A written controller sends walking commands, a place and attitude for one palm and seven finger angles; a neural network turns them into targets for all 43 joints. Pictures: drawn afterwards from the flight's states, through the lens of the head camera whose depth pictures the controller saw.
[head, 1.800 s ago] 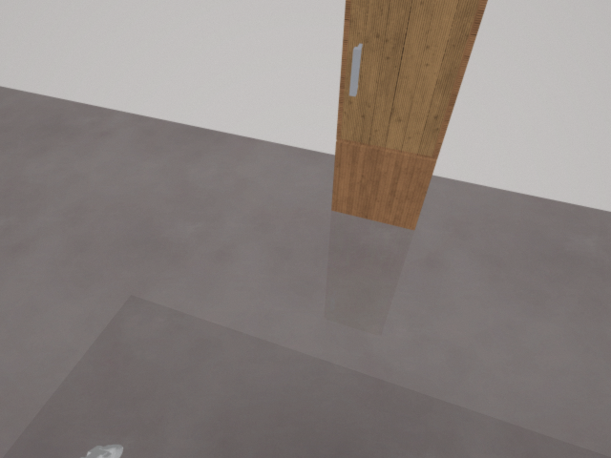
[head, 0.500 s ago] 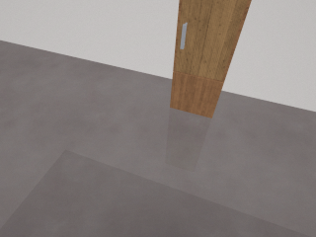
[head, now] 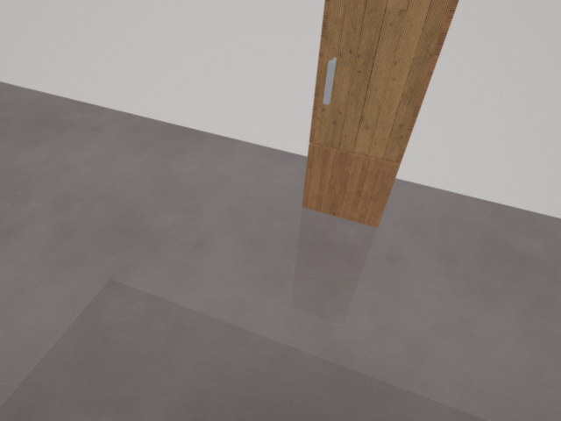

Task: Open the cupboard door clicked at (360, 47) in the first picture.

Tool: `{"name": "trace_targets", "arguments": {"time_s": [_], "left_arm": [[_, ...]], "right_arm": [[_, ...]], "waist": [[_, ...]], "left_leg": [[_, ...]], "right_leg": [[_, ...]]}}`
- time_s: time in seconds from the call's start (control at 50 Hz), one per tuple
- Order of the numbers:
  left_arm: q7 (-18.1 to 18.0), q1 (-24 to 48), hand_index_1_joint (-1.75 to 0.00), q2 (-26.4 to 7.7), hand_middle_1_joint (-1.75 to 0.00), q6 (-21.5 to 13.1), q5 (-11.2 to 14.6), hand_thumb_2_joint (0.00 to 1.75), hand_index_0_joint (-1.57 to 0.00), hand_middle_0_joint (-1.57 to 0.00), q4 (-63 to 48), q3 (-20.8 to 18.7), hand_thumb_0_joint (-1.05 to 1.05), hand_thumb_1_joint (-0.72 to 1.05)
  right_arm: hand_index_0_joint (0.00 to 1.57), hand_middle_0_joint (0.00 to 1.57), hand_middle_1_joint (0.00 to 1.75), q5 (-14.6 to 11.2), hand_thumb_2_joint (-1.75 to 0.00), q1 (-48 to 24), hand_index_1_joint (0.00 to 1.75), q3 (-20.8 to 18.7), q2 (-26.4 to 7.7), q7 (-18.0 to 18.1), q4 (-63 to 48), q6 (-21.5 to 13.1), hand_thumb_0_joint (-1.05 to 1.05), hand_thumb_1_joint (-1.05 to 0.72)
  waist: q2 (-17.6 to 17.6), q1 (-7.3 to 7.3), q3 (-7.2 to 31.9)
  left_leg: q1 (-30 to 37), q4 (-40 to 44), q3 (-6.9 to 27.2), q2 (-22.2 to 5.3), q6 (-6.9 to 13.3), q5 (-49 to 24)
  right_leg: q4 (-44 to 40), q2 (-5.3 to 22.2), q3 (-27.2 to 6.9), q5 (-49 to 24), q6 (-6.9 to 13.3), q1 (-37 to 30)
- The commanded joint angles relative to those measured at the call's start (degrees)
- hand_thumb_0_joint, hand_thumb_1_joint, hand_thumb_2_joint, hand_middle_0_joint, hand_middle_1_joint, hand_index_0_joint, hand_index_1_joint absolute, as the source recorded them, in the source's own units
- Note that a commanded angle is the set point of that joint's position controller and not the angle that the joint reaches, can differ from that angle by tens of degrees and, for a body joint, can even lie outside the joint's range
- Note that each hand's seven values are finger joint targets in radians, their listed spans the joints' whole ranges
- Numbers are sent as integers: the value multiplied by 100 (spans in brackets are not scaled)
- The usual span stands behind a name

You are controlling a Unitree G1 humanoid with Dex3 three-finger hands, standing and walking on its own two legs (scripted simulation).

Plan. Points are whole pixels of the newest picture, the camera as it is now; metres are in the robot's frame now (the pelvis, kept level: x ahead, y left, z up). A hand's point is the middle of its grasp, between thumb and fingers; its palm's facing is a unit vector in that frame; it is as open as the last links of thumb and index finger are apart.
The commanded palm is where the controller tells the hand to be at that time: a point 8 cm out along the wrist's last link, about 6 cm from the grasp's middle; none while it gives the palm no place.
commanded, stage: walk to a spot facing it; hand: left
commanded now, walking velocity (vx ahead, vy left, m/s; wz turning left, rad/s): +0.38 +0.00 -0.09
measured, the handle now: (330, 81) +1.24 -0.10 -0.06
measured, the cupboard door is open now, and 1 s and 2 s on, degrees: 0 0 0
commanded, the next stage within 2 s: turn to face it in 0.64 s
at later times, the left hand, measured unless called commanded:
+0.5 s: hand (213, 346) +0.30 +0.15 -0.18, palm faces -0.05 -0.98 -0.22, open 7.3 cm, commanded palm none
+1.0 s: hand (207, 319) +0.35 +0.17 -0.18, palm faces +0.02 -0.99 -0.15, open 7.3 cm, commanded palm none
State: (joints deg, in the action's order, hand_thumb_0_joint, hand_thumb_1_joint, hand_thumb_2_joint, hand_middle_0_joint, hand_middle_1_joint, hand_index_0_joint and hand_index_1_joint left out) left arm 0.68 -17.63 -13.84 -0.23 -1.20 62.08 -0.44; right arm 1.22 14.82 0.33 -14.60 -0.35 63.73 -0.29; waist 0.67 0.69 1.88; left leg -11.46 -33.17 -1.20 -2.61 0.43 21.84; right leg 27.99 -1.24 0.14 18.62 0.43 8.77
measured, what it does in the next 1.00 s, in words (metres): walks ahead: right foot, then left foot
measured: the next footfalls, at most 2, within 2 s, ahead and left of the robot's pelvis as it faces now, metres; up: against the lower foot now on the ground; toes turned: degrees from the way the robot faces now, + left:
right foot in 0.42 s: +0.29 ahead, -0.15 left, +0.00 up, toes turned -12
left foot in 0.78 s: +0.43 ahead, +0.09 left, +0.00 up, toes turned +11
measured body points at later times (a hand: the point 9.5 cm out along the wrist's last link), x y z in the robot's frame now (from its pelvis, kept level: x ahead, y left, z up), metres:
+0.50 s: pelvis +0.18 -0.04 -0.02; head +0.21 -0.04 +0.43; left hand +0.30 +0.20 -0.16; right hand +0.03 -0.23 -0.16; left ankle +0.04 +0.10 -0.64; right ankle +0.25 -0.14 -0.73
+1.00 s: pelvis +0.36 +0.00 +0.00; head +0.38 +0.02 +0.45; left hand +0.35 +0.23 -0.16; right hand +0.42 -0.24 -0.13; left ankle +0.39 +0.08 -0.73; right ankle +0.34 -0.13 -0.66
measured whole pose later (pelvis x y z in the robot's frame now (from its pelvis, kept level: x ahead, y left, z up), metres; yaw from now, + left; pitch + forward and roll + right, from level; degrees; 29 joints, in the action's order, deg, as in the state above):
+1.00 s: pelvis +0.36 +0.00 +0.00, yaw -4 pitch -1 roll -1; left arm -0.4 -18.7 -9.4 0.8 -1.4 62.0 -3.3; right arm 1.2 11.1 -2.1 -8.7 2.1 58.3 -4.0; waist -2.0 1.8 -2.7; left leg -13.4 -28.3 -14.4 -4.7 3.1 13.5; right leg 60.6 4.1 4.0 22.8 -1.1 25.9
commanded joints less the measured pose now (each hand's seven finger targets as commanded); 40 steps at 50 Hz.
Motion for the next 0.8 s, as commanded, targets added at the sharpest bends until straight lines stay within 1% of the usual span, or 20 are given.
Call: {"name": "trace_targets", "arguments": {"time_s": [0.0,0.02,0.04,0.06,0.08,0.1,0.22,0.28,0.34,0.36,0.38,0.4,0.44,0.52,0.6,0.66,0.72,0.74,0.76,0.78], "left_arm": [[-74,-34,-30,-885,-30,-116,16,90,-20,-20,-275,-294,0,90],[-47,85,-30,-610,-30,-110,18,90,-20,-20,-351,-261,0,90],[-36,429,-30,-261,-30,-143,22,90,-20,-20,-514,-192,0,90],[-77,864,-30,-334,-30,-210,-11,90,-20,-20,-750,-195,0,90],[-53,975,-30,-384,-30,-252,7,90,-20,-20,-741,-225,0,90],[-12,913,-30,-222,-30,-261,1,90,-20,-20,-671,-234,0,90],[157,1117,-30,248,-30,-121,10,90,-20,-20,-763,-228,0,90],[144,1167,-30,292,-30,-134,31,90,-20,-20,-737,-249,0,90],[90,-23,-30,39,-30,-195,-13,90,-20,-20,-402,-357,0,90],[50,-912,-30,-246,-30,-276,-57,90,-20,-20,-147,-445,0,90],[-56,-1560,-30,-846,-30,-348,-96,90,-20,-20,7,-590,0,90],[-102,-1802,-30,-1291,-30,-336,0,90,-20,-20,83,-676,0,90],[-131,-648,-30,-930,-30,-279,41,90,-20,-20,-232,-552,0,90],[-193,264,-30,-246,-30,-366,-67,90,-20,-20,-384,-339,0,90],[-163,313,-30,-338,-30,-389,-66,90,-20,-20,-363,-362,0,90],[-128,69,-30,-445,-30,-366,-62,90,-20,-20,-295,-371,0,90],[-132,-36,-30,-402,-30,-297,-40,90,-20,-20,-278,-361,0,90],[-125,-194,-30,-232,-30,-260,-16,90,-20,-20,-270,-312,0,90],[-100,-340,-30,80,-30,-235,24,90,-20,-20,-365,-269,0,90],[-97,-227,-30,190,-30,-245,36,90,-20,-20,-550,-222,0,90]], "right_arm": [[20,20,30,-30,-90,474,30,-192,-405,46,-239,-248,0,-90],[20,20,30,-4,-90,1000,30,-255,-590,68,-40,-293,0,-90],[20,20,30,50,-90,1802,30,-382,-956,126,215,-343,0,-90],[20,20,30,51,-90,2171,30,-332,-777,200,332,-358,0,-90],[20,20,30,7,-90,2118,30,-284,-551,230,319,-381,0,-90],[20,20,30,24,-90,1946,30,-272,-476,247,243,-421,0,-90],[20,20,30,11,-90,1635,30,-259,-104,300,286,-544,0,-90],[20,20,30,24,-90,1657,30,-295,-159,286,413,-515,0,-90],[20,20,30,-31,-90,1433,30,-346,-319,278,424,-485,0,-90],[20,20,30,-48,-90,1400,30,-360,-285,240,392,-477,0,-90],[20,20,30,-120,-90,1612,30,-307,81,148,272,-478,0,-90],[20,20,30,-144,-90,1573,30,-288,350,156,61,-469,0,-90],[20,20,30,-80,-90,755,30,-365,320,98,-138,-367,0,-90],[20,20,30,48,-90,1235,30,-343,590,46,-46,-102,0,-90],[20,20,30,14,-90,905,30,-346,654,-68,-348,-65,0,-90],[20,20,30,1,-90,368,30,-369,518,-124,-586,-144,0,-90],[20,20,30,10,-90,562,30,-402,358,-111,-561,-218,0,-90],[20,20,30,33,-90,925,30,-432,138,-69,-446,-250,0,-90],[20,20,30,94,-90,1403,30,-543,-411,8,-373,-296,0,-90],[20,20,30,80,-90,1853,30,-589,-843,64,-313,-279,0,-90]], "waist": [[-339,-309,-898],[590,-484,-962],[1861,-765,-1016],[1417,-823,-1290],[598,-711,-1305],[403,-609,-1204],[678,-260,-1263],[704,-192,-1144],[570,403,-450],[271,786,48],[-914,957,646],[-1500,778,930],[-646,509,-226],[-487,-293,-609],[-680,-371,-750],[-645,-196,-907],[-224,-360,-907],[268,-468,-759],[1503,-599,-506],[2029,-658,-236]], "left_leg": [[149,686,-165,-148,101,10],[839,1248,723,-651,358,-100],[1534,2043,2189,-1696,816,-587],[1785,2111,2645,-2089,1152,-1754],[1915,1906,2451,-2189,1352,-2544],[1926,1861,1976,-2081,1323,-2879],[1079,2300,218,-1244,809,-2669],[792,2148,-48,-1243,744,-3286],[821,584,-439,-1135,548,-4770],[266,-687,-557,-883,339,-4282],[-1105,-2522,-689,-402,183,-2035],[-2119,-4355,-356,133,118,1001],[-2520,-4921,146,-444,219,314],[-1733,-3642,30,-743,-5,-222],[-1261,-1905,-310,-669,-112,-676],[-1041,-1114,-576,-476,-86,-787],[-4,-194,-811,-224,-83,-998],[639,231,-620,-290,-49,-917],[1213,1038,947,-1382,356,-1018],[1356,1715,2225,-2396,899,-1709]], "right_leg": [[-574,1017,-1031,565,660,953],[566,424,-408,418,386,1701],[2327,-75,519,775,108,2753],[3163,167,98,1251,138,3511],[3533,478,-79,1024,156,3751],[3681,621,-74,870,120,3737],[2158,729,552,-271,34,2850],[1309,435,846,-582,181,1772],[739,129,974,-798,390,211],[403,194,813,-969,467,-1042],[-38,1589,-819,-488,854,-2269],[-974,2933,-3171,-299,1433,-2347],[-1642,2702,-2722,1711,1281,-418],[-1734,2085,-584,576,799,1311],[-1762,1783,229,348,709,1588],[-1620,1819,245,499,687,1319],[-928,1587,502,341,495,1439],[-42,1268,674,-9,370,1581],[1480,624,1061,441,62,2196],[3091,231,944,1793,-51,2556]]}}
